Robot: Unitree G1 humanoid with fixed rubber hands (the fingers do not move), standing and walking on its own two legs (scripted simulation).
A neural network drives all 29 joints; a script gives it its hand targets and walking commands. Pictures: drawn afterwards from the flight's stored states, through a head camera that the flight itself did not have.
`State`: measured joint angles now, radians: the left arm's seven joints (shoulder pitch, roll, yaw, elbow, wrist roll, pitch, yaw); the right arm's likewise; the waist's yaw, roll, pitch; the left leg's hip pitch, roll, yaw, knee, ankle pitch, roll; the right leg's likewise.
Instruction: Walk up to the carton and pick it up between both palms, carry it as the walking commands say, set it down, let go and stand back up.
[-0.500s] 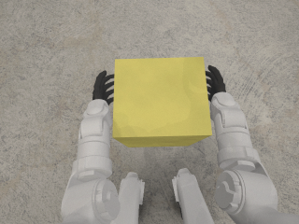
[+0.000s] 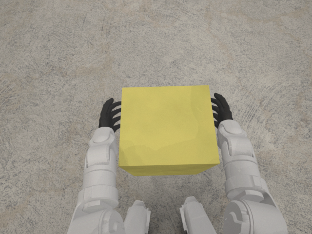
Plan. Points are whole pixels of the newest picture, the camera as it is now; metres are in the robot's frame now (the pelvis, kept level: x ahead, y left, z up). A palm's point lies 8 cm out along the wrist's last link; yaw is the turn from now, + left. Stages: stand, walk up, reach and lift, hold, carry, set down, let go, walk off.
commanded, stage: reach and lift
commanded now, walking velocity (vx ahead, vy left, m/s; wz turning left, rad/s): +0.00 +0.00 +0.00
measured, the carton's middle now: (165, 138) +0.39 -0.01 -0.11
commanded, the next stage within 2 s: none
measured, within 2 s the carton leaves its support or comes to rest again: neither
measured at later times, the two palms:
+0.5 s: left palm (96, 126) +0.38 +0.15 +0.03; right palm (234, 120) +0.38 -0.16 +0.03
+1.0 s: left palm (83, 124) +0.35 +0.15 +0.10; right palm (249, 118) +0.36 -0.16 +0.10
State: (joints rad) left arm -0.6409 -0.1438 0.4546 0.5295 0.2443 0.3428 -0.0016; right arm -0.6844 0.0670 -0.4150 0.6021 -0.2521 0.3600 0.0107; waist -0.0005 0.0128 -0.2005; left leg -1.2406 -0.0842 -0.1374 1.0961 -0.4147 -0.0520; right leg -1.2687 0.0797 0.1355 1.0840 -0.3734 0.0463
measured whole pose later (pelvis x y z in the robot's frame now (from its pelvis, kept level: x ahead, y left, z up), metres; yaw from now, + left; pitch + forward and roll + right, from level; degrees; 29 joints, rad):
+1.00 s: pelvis +0.03 +0.00 +0.10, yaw +0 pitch +8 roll +0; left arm -0.37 -0.18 0.36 0.42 0.29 0.47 -0.04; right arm -0.38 0.14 -0.36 0.45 -0.31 0.49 0.04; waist 0.01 0.02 -0.07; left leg -0.40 -0.04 -0.15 0.49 -0.23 -0.03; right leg -0.42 0.04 0.14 0.49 -0.20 0.02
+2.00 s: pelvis +0.04 +0.00 +0.11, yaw +0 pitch -6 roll +0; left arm -0.30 -0.16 0.25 0.24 0.26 0.73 -0.04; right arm -0.30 0.15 -0.28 0.24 -0.27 0.74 0.03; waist 0.01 0.01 0.02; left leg -0.04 -0.02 -0.14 0.35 -0.20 -0.02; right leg -0.07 0.03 0.13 0.34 -0.17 0.02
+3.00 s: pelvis +0.03 +0.00 +0.11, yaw +0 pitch -6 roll +0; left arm -0.26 -0.15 0.23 0.21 0.26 0.74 -0.04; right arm -0.26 0.15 -0.24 0.21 -0.27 0.76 0.02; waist 0.01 0.01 0.02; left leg -0.05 -0.02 -0.14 0.36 -0.20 -0.02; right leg -0.07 0.03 0.12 0.35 -0.16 0.02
